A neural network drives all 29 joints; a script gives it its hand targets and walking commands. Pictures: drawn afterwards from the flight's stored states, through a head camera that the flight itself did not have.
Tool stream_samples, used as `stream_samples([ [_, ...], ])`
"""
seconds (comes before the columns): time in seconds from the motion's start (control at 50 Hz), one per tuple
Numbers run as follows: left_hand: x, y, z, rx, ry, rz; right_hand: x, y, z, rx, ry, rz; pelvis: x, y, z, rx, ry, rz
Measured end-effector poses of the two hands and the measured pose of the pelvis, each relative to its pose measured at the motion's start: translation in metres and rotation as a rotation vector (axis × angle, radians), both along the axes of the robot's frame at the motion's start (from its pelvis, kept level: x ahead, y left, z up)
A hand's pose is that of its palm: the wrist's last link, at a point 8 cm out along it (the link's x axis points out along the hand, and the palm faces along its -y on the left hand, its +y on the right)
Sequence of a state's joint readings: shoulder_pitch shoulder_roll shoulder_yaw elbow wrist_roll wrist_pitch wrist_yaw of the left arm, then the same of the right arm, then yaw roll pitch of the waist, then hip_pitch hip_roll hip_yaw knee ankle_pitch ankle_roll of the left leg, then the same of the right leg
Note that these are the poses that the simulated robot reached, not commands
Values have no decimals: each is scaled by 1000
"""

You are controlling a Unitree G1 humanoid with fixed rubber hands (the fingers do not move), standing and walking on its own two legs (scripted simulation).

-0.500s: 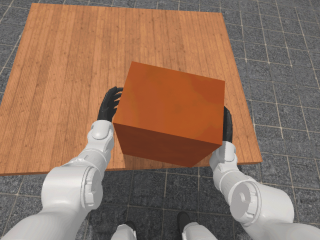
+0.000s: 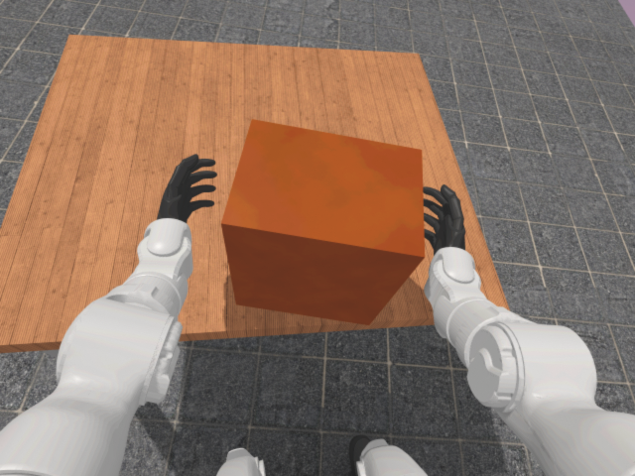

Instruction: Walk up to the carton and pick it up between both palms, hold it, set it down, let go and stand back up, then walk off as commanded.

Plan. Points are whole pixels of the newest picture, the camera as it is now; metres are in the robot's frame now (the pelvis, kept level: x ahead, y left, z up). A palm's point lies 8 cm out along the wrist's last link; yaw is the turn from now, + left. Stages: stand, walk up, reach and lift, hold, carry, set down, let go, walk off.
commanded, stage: set down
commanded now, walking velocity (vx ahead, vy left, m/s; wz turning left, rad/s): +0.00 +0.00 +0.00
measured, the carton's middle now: (318, 236) +0.43 -0.05 -0.04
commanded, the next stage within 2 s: none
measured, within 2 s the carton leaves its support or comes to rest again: neither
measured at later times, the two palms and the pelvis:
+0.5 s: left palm (166, 180) +0.47 +0.14 +0.07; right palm (485, 202) +0.40 -0.25 +0.08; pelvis -0.01 -0.03 +0.01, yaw +1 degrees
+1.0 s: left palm (169, 161) +0.46 +0.13 +0.11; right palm (512, 195) +0.39 -0.27 +0.10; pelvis -0.02 -0.06 +0.01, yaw +2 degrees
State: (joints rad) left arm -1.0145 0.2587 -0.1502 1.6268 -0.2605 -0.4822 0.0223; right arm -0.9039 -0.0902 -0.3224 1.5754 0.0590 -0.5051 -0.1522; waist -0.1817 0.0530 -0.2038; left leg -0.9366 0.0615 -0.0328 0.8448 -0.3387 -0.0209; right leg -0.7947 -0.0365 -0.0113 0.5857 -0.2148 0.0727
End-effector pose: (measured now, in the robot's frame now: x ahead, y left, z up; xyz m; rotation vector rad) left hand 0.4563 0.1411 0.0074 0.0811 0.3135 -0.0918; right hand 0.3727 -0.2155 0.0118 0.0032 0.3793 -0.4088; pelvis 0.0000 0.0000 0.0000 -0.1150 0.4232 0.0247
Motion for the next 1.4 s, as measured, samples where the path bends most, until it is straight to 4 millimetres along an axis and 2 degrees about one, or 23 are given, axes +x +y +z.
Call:
stream_samples([
  [0.14, 1, 10, 11, 5, -15, 21, 3, -16, 15, -15, -15, -11, -3, -3, 0, 4, -2, 1],
  [0.34, 5, 11, 31, 5, -20, 30, 17, -23, 43, -8, -68, 8, -6, -13, 2, 16, -1, 1],
  [0.62, 11, -3, 79, -16, -37, 47, 28, -43, 86, 2, -117, 18, -16, -43, 9, 56, -14, 4],
  [0.82, 9, -11, 97, -26, -28, 50, 27, -59, 98, -6, -114, 2, -21, -60, 12, 81, -24, 3],
  [0.96, 5, -13, 99, -13, -24, 24, 17, -56, 90, -28, -95, 9, -21, -62, 14, 88, -38, -1],
  [1.12, -6, 1, 88, -4, 13, 40, 6, -47, 78, -15, -92, 16, -20, -59, 15, 88, -55, -5],
  [1.24, -25, 11, 74, 5, 28, 29, -7, -42, 72, -14, -108, 23, -20, -57, 17, 87, -95, -3],
  [1.4, -50, 27, 58, 2, 52, 55, -25, -35, 54, 10, -75, 29, -23, -56, 18, 87, -124, -1],
])
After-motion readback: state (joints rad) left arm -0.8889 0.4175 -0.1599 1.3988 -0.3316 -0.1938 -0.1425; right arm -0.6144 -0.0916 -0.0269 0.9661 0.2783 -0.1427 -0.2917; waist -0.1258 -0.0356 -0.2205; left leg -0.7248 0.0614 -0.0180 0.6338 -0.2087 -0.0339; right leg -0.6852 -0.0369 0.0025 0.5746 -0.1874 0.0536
